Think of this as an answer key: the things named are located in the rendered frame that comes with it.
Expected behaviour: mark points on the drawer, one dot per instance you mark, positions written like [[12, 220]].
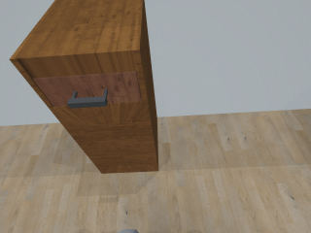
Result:
[[123, 87]]

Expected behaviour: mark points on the cabinet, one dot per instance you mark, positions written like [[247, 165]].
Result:
[[88, 37]]

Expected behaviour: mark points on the handle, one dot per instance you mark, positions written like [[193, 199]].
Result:
[[88, 102]]

